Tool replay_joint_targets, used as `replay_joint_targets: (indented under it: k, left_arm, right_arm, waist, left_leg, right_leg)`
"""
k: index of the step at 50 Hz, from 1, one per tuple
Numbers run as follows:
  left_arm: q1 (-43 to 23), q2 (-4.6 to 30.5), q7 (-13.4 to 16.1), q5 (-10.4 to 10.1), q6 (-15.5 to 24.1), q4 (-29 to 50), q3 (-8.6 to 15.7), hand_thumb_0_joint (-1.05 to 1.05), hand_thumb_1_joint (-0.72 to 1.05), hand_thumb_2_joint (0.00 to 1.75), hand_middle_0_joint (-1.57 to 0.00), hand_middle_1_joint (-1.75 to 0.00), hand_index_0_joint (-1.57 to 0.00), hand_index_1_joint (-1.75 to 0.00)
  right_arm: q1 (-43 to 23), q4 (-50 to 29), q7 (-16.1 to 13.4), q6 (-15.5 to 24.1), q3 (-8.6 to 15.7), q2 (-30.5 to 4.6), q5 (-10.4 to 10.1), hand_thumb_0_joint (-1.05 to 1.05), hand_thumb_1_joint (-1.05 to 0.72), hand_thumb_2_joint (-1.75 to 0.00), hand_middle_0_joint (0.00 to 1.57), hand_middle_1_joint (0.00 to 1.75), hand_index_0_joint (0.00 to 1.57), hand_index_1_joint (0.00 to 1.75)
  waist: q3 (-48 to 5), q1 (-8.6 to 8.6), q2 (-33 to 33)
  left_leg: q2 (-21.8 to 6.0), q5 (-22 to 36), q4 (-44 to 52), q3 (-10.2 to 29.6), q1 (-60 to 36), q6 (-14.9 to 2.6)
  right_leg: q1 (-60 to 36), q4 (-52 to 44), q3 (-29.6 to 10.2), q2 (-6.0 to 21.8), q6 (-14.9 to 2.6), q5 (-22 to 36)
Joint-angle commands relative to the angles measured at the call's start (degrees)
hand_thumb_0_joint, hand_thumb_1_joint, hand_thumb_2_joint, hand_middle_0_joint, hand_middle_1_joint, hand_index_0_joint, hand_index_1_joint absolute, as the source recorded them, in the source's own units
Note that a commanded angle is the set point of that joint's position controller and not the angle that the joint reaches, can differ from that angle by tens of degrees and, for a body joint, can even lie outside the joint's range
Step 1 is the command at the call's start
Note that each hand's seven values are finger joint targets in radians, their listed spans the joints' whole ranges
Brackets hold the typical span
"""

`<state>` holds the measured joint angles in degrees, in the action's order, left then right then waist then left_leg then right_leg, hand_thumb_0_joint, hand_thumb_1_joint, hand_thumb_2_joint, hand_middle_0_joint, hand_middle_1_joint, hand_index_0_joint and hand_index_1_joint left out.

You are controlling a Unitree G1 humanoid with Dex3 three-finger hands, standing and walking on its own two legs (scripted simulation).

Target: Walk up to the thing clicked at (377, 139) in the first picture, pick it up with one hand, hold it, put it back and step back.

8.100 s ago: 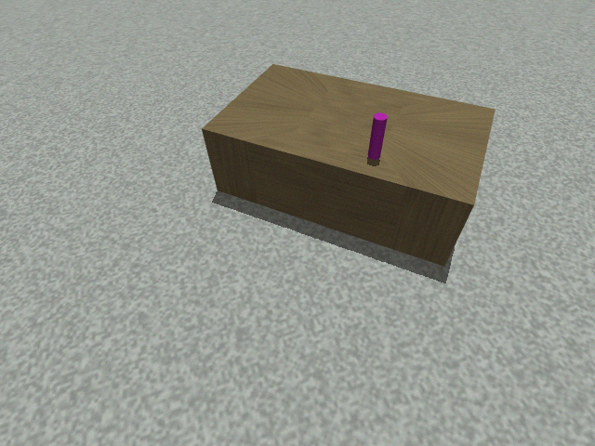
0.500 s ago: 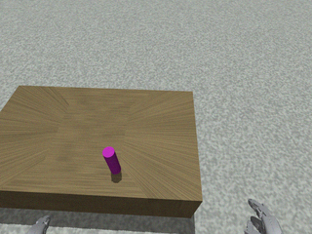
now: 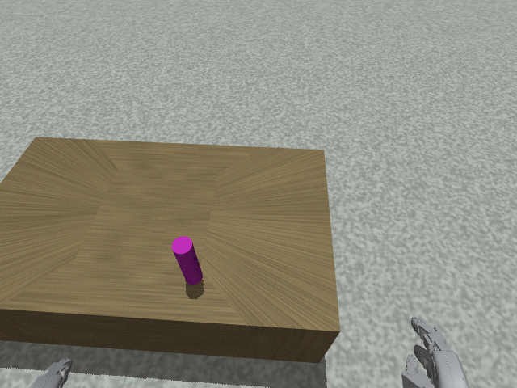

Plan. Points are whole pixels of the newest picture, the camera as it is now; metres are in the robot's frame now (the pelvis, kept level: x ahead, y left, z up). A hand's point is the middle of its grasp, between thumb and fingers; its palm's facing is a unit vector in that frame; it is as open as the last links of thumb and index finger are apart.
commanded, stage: go down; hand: left
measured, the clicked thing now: (188, 262) +0.47 +0.19 -0.27
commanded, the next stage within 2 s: none
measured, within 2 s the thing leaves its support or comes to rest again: neither
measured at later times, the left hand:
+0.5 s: hand out of the picture +0.13 +0.27 -0.07, palm faces +0.08 -0.94 -0.34, open 17.4 cm
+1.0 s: hand (62, 358) +0.21 +0.31 -0.04, palm faces +0.16 -0.94 -0.30, open 17.4 cm
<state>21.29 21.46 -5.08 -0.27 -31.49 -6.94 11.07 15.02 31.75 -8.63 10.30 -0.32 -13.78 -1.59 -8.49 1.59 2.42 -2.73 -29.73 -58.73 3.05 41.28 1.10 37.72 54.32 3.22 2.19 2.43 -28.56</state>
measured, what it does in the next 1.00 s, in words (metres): stands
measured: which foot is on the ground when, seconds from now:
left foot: down 0.00-1.00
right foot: down 0.00-1.00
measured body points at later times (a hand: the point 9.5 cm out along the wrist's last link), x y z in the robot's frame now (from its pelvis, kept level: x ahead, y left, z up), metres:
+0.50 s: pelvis -0.01 +0.00 +0.00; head +0.02 +0.01 +0.45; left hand +0.13 +0.32 -0.05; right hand +0.14 -0.25 -0.07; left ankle -0.01 +0.13 -0.68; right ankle -0.02 -0.15 -0.68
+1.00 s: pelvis -0.01 +0.00 +0.00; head +0.03 +0.02 +0.45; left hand +0.20 +0.36 -0.02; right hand +0.14 -0.26 -0.07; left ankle -0.01 +0.13 -0.68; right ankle -0.02 -0.15 -0.68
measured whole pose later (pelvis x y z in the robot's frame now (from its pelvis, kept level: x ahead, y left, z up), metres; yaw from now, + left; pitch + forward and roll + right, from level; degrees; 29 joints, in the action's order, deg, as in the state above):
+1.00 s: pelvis -0.01 +0.00 +0.00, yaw +0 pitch +11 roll -3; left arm 8.4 27.3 -9.6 -3.9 -24.0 -16.3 18.9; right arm 14.8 36.9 -11.9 16.6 -2.1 -14.1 -1.3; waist -6.9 2.0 1.4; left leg -2.8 -28.6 -58.8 3.7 41.6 1.1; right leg 37.6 53.9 3.7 1.9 2.3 -27.3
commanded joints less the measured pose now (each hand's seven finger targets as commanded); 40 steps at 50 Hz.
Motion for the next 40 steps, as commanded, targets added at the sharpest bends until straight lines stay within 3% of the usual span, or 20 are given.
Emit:
replay_joint_targets:
  k: [1,14,15,21,24,28,30,31,32,39,40]
  left_arm:
    - [-0.48,11.44,1.23,0.41,1.10,11.10,5.99,0.00,-0.59,0.03,-0.08,-0.03,-0.07,-0.04]
    - [0.66,12.53,1.37,-0.08,0.68,10.19,7.32,0.00,-0.55,0.07,-0.07,-0.05,-0.06,-0.06]
    - [0.14,11.81,1.39,-0.16,0.83,12.03,6.48,0.00,-0.57,0.06,-0.07,-0.04,-0.06,-0.06]
    - [0.52,11.88,1.17,-0.31,0.87,10.71,6.79,0.00,-0.56,0.06,-0.07,-0.03,-0.05,-0.05]
    - [-0.46,12.00,0.85,-0.50,1.44,13.31,6.48,0.00,-0.55,0.08,-0.07,-0.05,-0.05,-0.06]
    - [0.99,12.42,0.81,-0.71,1.54,9.74,7.83,0.00,-0.57,0.07,-0.07,-0.04,-0.05,-0.05]
    - [-0.48,12.38,0.69,-0.73,1.98,11.31,7.31,0.00,-0.58,0.07,-0.07,-0.03,-0.05,-0.05]
    - [-1.12,13.76,0.82,-0.79,2.13,11.54,8.66,0.00,-0.55,0.08,-0.07,-0.03,-0.04,-0.05]
    - [-1.38,13.03,0.66,-0.91,2.20,10.99,7.78,0.00,-0.55,0.08,-0.07,-0.03,-0.05,-0.05]
    - [-7.80,15.83,-0.24,-1.57,5.06,9.27,10.29,0.00,-0.53,0.09,-0.06,-0.02,-0.03,-0.05]
    - [-9.55,17.41,-0.39,-1.76,5.65,9.35,11.51,0.00,-0.52,0.09,-0.06,-0.03,-0.04,-0.05]
  right_arm:
    - [-2.12,-8.82,-1.34,3.89,3.27,-7.85,0.21,0.00,-0.86,-0.88,0.20,0.30,0.20,0.30]
    - [-2.00,-7.74,-2.78,6.12,2.60,-7.80,0.19,0.00,-0.85,-0.89,0.20,0.30,0.20,0.30]
    - [-2.15,-8.16,-2.83,6.29,2.53,-7.60,0.15,0.00,-0.85,-0.89,0.20,0.30,0.20,0.30]
    - [-2.42,-7.36,-3.20,7.05,2.36,-7.69,0.14,0.00,-0.85,-0.89,0.20,0.30,0.20,0.30]
    - [-2.14,-7.31,-3.18,7.26,2.57,-7.83,0.17,0.00,-0.86,-0.89,0.20,0.30,0.20,0.30]
    - [-2.08,-6.87,-3.25,7.58,2.41,-7.89,0.31,0.00,-0.87,-0.89,0.20,0.30,0.20,0.30]
    - [-2.10,-6.78,-3.36,7.72,2.17,-7.44,0.34,0.00,-0.87,-0.89,0.20,0.30,0.20,0.30]
    - [-2.18,-6.82,-3.47,7.83,2.32,-7.74,0.27,0.00,-0.87,-0.89,0.20,0.30,0.20,0.30]
    - [-2.33,-6.60,-3.54,7.83,2.15,-7.61,0.24,0.00,-0.87,-0.89,0.20,0.30,0.20,0.30]
    - [-1.44,-4.95,-4.08,8.69,2.34,-8.25,0.37,0.00,-0.87,-0.89,0.20,0.30,0.20,0.30]
    - [-1.51,-4.83,-4.11,8.77,2.15,-8.35,0.35,0.00,-0.88,-0.90,0.20,0.30,0.20,0.30]
  waist:
    - [-7.45,-0.14,3.03]
    - [-5.90,-0.12,2.56]
    - [-5.88,-0.20,2.48]
    - [-4.28,-0.43,3.01]
    - [-6.14,-0.39,5.40]
    - [-6.15,-0.06,2.88]
    - [-5.73,-0.02,3.29]
    - [-6.64,-0.17,3.50]
    - [-5.59,0.02,3.22]
    - [-7.04,0.63,3.46]
    - [-7.47,0.72,3.59]
  left_leg:
    - [2.01,18.46,8.76,-0.72,-6.93,-1.08]
    - [2.08,14.26,9.12,-0.59,-5.38,-1.26]
    - [2.24,13.61,9.20,-0.77,-5.12,-1.30]
    - [2.07,10.93,10.38,-0.22,-4.61,-1.22]
    - [1.85,12.70,10.61,-0.16,-6.23,-0.86]
    - [1.88,13.93,9.79,-0.11,-5.80,-1.16]
    - [2.12,13.38,9.56,-0.62,-5.64,-1.21]
    - [2.12,13.97,9.49,-0.67,-5.88,-1.25]
    - [2.18,13.29,9.49,-0.68,-5.47,-1.30]
    - [2.09,15.32,9.07,-0.81,-7.21,-1.27]
    - [2.02,15.68,9.13,-0.69,-7.49,-1.27]
  right_leg:
    - [-2.74,-6.59,1.29,-2.64,-2.46,14.67]
    - [-2.36,-7.10,1.36,-2.73,-2.55,11.36]
    - [-1.95,-7.38,1.27,-2.78,-2.55,10.93]
    - [-1.46,-7.63,1.52,-3.05,-2.62,8.32]
    - [-1.34,-6.91,1.42,-3.05,-2.73,9.73]
    - [-2.30,-7.10,1.44,-3.08,-2.58,10.87]
    - [-2.00,-7.44,1.19,-2.97,-2.46,10.56]
    - [-2.23,-7.45,1.07,-2.95,-2.53,11.10]
    - [-2.03,-7.69,1.06,-2.90,-2.44,10.59]
    - [-2.61,-7.60,0.54,-2.86,-2.29,13.03]
    - [-3.06,-7.64,0.43,-2.77,-2.37,13.35]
